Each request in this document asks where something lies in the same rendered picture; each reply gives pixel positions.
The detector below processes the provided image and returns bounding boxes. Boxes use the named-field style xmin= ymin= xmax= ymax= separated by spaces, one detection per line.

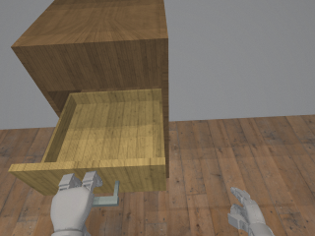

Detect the handle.
xmin=92 ymin=180 xmax=120 ymax=207

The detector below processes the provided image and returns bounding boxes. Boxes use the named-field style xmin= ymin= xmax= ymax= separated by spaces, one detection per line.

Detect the cabinet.
xmin=11 ymin=0 xmax=169 ymax=178

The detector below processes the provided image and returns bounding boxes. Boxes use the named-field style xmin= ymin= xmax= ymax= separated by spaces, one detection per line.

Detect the drawer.
xmin=8 ymin=88 xmax=166 ymax=196

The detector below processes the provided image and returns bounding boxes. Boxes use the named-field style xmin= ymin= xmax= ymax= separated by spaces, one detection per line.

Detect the robot right hand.
xmin=227 ymin=187 xmax=266 ymax=233

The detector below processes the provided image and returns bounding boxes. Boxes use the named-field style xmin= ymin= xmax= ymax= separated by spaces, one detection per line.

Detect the robot right forearm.
xmin=248 ymin=222 xmax=276 ymax=236

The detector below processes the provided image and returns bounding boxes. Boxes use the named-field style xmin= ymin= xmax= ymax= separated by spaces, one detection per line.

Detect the robot left hand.
xmin=50 ymin=170 xmax=103 ymax=236

